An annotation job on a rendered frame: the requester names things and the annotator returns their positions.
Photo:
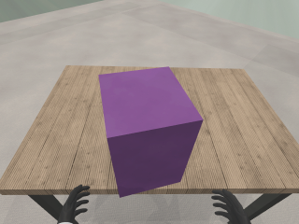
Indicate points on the carton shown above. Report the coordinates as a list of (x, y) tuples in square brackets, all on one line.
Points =
[(151, 126)]

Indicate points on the robot left hand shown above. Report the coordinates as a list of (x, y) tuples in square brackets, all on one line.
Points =
[(69, 212)]

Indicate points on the table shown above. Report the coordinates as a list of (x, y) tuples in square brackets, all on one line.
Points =
[(242, 145)]

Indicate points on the robot right hand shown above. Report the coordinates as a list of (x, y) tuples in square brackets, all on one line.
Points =
[(235, 212)]

